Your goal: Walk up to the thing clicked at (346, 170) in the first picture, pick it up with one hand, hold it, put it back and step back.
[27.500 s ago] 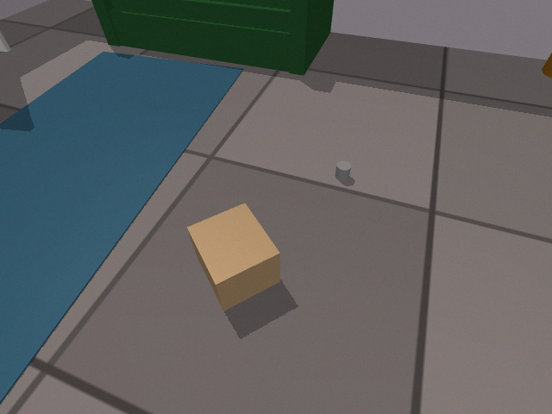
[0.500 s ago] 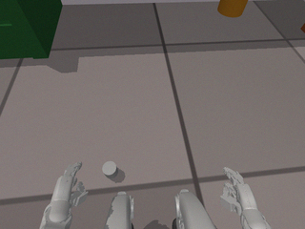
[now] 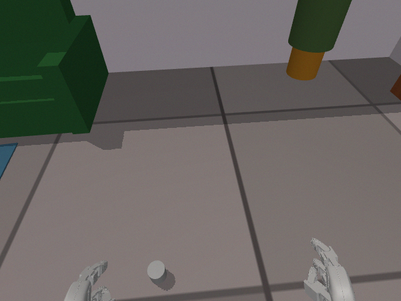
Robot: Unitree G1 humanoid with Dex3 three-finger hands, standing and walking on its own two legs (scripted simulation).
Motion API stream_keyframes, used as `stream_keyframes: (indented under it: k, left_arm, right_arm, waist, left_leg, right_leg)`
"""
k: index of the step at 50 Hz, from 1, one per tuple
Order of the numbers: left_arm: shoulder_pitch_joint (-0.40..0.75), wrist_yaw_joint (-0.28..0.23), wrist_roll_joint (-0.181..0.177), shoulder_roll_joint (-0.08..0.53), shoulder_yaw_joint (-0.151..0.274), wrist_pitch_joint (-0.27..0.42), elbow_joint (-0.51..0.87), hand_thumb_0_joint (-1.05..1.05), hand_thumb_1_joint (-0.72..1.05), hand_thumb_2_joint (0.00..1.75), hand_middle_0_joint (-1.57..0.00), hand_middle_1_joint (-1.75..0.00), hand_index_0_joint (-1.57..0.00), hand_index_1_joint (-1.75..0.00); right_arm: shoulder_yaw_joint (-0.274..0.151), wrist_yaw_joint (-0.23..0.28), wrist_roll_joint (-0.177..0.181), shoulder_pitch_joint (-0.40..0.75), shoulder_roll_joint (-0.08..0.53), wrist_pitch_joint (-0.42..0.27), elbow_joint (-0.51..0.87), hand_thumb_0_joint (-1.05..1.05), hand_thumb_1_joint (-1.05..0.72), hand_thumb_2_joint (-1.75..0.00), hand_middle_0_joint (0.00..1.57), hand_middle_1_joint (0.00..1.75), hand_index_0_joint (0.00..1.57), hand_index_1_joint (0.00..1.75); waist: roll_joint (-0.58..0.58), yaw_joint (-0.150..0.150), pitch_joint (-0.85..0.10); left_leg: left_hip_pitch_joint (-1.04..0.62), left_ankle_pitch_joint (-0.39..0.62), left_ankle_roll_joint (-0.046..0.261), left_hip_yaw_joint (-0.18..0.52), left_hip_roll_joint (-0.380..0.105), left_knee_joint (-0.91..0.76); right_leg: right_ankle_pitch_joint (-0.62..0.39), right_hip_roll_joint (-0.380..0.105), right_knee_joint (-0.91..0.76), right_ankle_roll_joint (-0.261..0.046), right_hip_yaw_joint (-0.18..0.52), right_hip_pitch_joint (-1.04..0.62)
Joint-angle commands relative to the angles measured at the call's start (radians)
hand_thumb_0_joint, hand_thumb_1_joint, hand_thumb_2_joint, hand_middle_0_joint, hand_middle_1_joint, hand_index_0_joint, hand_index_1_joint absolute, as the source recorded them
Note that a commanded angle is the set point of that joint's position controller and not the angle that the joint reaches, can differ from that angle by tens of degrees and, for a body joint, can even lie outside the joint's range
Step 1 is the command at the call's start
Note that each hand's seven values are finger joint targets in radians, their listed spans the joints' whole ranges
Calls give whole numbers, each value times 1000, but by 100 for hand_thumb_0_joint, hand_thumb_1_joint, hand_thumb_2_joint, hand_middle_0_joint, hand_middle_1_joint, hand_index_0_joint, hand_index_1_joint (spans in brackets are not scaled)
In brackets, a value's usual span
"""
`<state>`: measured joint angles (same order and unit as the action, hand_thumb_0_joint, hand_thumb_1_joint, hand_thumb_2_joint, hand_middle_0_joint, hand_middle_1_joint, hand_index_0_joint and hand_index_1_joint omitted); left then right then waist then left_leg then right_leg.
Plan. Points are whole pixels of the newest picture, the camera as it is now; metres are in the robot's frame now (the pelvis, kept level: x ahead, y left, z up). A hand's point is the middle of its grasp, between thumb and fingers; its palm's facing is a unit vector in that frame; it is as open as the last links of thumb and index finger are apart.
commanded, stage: home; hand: left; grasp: from above
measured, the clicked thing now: (157, 272) +0.41 +0.20 -0.67
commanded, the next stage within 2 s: stand in 1.86 s
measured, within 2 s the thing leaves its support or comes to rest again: neither
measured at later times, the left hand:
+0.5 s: hand out of the picture +0.16 +0.18 -0.04, palm faces +0.05 -0.98 -0.21, open 7.4 cm
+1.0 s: hand out of the picture +0.16 +0.17 -0.04, palm faces +0.05 -0.98 -0.21, open 7.4 cm
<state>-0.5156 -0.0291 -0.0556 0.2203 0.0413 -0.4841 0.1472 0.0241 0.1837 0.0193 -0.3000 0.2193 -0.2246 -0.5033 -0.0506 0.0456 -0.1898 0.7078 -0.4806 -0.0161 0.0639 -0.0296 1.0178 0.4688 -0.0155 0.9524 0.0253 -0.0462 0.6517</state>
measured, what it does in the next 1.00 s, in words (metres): stands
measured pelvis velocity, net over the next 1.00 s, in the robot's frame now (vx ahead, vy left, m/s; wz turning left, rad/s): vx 0.00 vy -0.01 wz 0.00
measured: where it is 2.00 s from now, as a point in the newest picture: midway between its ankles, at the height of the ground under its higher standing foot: outside the picture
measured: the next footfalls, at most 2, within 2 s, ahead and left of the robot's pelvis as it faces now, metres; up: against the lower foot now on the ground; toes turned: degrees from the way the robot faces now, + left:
none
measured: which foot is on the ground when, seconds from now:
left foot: down 0.00-1.00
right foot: down 0.00-1.00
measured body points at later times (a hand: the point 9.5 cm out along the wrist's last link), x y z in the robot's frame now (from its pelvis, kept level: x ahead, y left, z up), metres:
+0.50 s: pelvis +0.00 +0.00 +0.00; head +0.01 +0.00 +0.45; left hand +0.16 +0.23 -0.03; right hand +0.15 -0.25 -0.06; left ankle +0.02 +0.12 -0.68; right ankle +0.00 -0.14 -0.68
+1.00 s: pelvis +0.00 -0.01 +0.00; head +0.01 +0.00 +0.45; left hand +0.16 +0.23 -0.03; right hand +0.16 -0.25 -0.06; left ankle +0.02 +0.12 -0.68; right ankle +0.00 -0.14 -0.68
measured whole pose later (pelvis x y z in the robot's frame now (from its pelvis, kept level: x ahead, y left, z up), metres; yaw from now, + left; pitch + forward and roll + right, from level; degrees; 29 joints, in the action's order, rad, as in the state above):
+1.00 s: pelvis +0.00 -0.01 +0.00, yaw +0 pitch +9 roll -2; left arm -0.50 -0.02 -0.05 0.23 0.03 -0.46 0.13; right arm 0.03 0.18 0.01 -0.29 0.22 -0.26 -0.54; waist -0.04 0.04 -0.16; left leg 0.69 -0.48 -0.03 0.06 -0.03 1.01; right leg 0.48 -0.01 0.96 0.02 -0.04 0.65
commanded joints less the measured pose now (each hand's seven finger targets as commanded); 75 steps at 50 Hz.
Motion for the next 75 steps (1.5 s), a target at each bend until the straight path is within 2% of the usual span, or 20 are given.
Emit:
stream_keyframes:
  k: [1, 5, 35, 39, 43, 45, 49, 53, 57, 60, 61, 64, 66, 67, 68, 70, 71, 72, 73, 75]
  left_arm:
    - [57, 12, 5, 101, 57, 64, 186, 0, 90, 90, -20, -30, -20, -30]
    - [53, 8, 13, 110, 58, 71, 188, 0, 90, 90, -20, -30, -20, -30]
    - [67, 4, 13, 123, 62, 83, 192, 0, 90, 90, -20, -30, -20, -30]
    - [37, 7, 9, 91, 40, 75, 156, 0, 90, 90, -20, -30, -20, -30]
    - [57, 4, 12, 130, 65, 82, 197, 0, 90, 90, -20, -30, -20, -30]
    - [39, 7, 10, 100, 44, 80, 170, 0, 90, 90, -20, -30, -20, -30]
    - [41, 5, 5, 121, 63, 76, 195, 0, 90, 90, -20, -30, -20, -30]
    - [38, 8, 8, 96, 39, 74, 156, 0, 90, 90, -20, -30, -20, -30]
    - [68, 2, 12, 137, 64, 81, 206, 0, 90, 90, -20, -30, -20, -30]
    - [49, 0, 12, 123, 60, 82, 180, 0, 90, 90, -20, -30, -20, -30]
    - [33, 1, 10, 99, 38, 76, 160, 0, 90, 90, -20, -30, -20, -30]
    - [31, 1, 9, 119, 56, 72, 179, 0, 90, 90, -20, -30, -20, -30]
    - [13, 7, 7, 90, 34, 67, 142, 0, 90, 90, -20, -30, -20, -30]
    - [57, 5, 7, 123, 59, 74, 200, 0, 90, 90, -20, -30, -20, -30]
    - [37, 5, 6, 102, 46, 71, 163, 0, 90, 90, -20, -30, -20, -30]
    - [59, 3, 8, 133, 65, 73, 206, 0, 90, 90, -20, -30, -20, -30]
    - [45, 0, 8, 132, 65, 75, 202, 0, 90, 90, -20, -30, -20, -30]
    - [27, 7, 7, 91, 29, 72, 159, 0, 90, 90, -20, -30, -20, -30]
    - [55, 3, 5, 122, 58, 77, 213, 0, 90, 90, -20, -30, -20, -30]
    - [41, 1, 8, 116, 53, 76, 186, 0, 90, 90, -20, -30, -20, -30]
  right_arm:
    - [-48, 12, -12, 68, 120, -75, 142, 0, -90, -90, 20, 30, 20, 30]
    - [-49, 11, -13, 73, 122, -80, 138, 0, -90, -90, 20, 30, 20, 30]
    - [-47, 19, -14, 83, 126, -93, 113, 0, -90, -90, 20, 30, 20, 30]
    - [-42, 17, -15, 80, 119, -95, 114, 0, -90, -90, 20, 30, 20, 30]
    - [-50, 18, -15, 81, 127, -93, 117, 0, -90, -90, 20, 30, 20, 30]
    - [-45, 17, -17, 75, 119, -94, 108, 0, -90, -90, 20, 30, 20, 30]
    - [-49, 17, -17, 78, 126, -91, 119, 0, -90, -90, 20, 30, 20, 30]
    - [-45, 17, -16, 75, 122, -89, 113, 0, -90, -90, 20, 30, 20, 30]
    - [-50, 18, -16, 79, 127, -86, 112, 0, -90, -90, 20, 30, 20, 30]
    - [-47, 20, -16, 83, 123, -87, 114, 0, -90, -90, 20, 30, 20, 30]
    - [-45, 20, -16, 77, 121, -88, 113, 0, -90, -90, 20, 30, 20, 30]
    - [-51, 16, -16, 83, 131, -82, 118, 0, -90, -90, 20, 30, 20, 30]
    - [-46, 13, -16, 78, 122, -80, 113, 0, -90, -90, 20, 30, 20, 30]
    - [-50, 13, -15, 82, 126, -81, 122, 0, -90, -90, 20, 30, 20, 30]
    - [-45, 14, -16, 82, 120, -80, 118, 0, -90, -90, 20, 30, 20, 30]
    - [-49, 16, -14, 83, 125, -81, 127, 0, -90, -90, 20, 30, 20, 30]
    - [-50, 16, -14, 80, 127, -79, 129, 0, -90, -90, 20, 30, 20, 30]
    - [-45, 14, -13, 76, 121, -79, 118, 0, -90, -90, 20, 30, 20, 30]
    - [-50, 14, -13, 76, 124, -81, 124, 0, -90, -90, 20, 30, 20, 30]
    - [-49, 16, -14, 72, 124, -79, 121, 0, -90, -90, 20, 30, 20, 30]
  waist:
    - [-3, 3, -16]
    - [-9, 1, -44]
    - [0, -9, -24]
    - [3, -8, -16]
    - [-8, -7, -37]
    - [7, -7, -36]
    - [3, -10, -59]
    - [12, -3, -35]
    - [-4, -8, -43]
    - [21, -10, -32]
    - [26, -2, -51]
    - [-7, -13, -46]
    - [4, -8, -22]
    - [0, -10, -36]
    - [12, -7, -16]
    - [4, -10, -34]
    - [6, -8, -52]
    - [19, 0, -18]
    - [4, -9, -51]
    - [3, -6, -47]
  left_leg:
    - [-98, 152, 25, -22, 30, -187]
    - [-121, 208, 25, -27, 33, -172]
    - [-105, 124, 26, -26, 26, -194]
    - [-103, 142, 25, -23, 25, -190]
    - [-113, 154, 25, -27, 26, -185]
    - [-111, 170, 24, -26, 26, -178]
    - [-117, 201, 25, -31, 29, -167]
    - [-107, 195, 26, -30, 30, -167]
    - [-117, 193, 26, -33, 29, -168]
    - [-111, 199, 28, -36, 29, -159]
    - [-123, 219, 28, -32, 28, -160]
    - [-117, 199, 24, -26, 26, -173]
    - [-105, 180, 25, -24, 25, -178]
    - [-101, 169, 25, -24, 26, -176]
    - [-93, 161, 26, -24, 27, -175]
    - [-99, 159, 27, -31, 29, -172]
    - [-109, 175, 27, -30, 28, -169]
    - [-101, 170, 27, -26, 25, -173]
    - [-107, 182, 26, -26, 25, -170]
    - [-113, 191, 25, -25, 24, -170]
  right_leg:
    - [-125, 39, -163, -23, -34, -19]
    - [-184, 37, -158, -22, -29, -40]
    - [-110, 37, -173, -23, -24, -36]
    - [-125, 37, -165, -23, -25, -33]
    - [-135, 37, -164, -23, -22, -38]
    - [-148, 37, -160, -23, -23, -39]
    - [-181, 34, -159, -22, -20, -56]
    - [-177, 34, -161, -21, -17, -42]
    - [-175, 32, -163, -21, -15, -44]
    - [-184, 31, -169, -19, -14, -51]
    - [-204, 32, -160, -21, -16, -58]
    - [-178, 34, -157, -24, -22, -50]
    - [-162, 37, -159, -23, -25, -38]
    - [-151, 36, -162, -23, -24, -40]
    - [-145, 35, -165, -21, -25, -35]
    - [-144, 33, -167, -21, -20, -40]
    - [-159, 33, -165, -22, -19, -45]
    - [-154, 36, -160, -22, -22, -35]
    - [-163, 36, -155, -24, -21, -40]
    - [-171, 36, -153, -24, -22, -40]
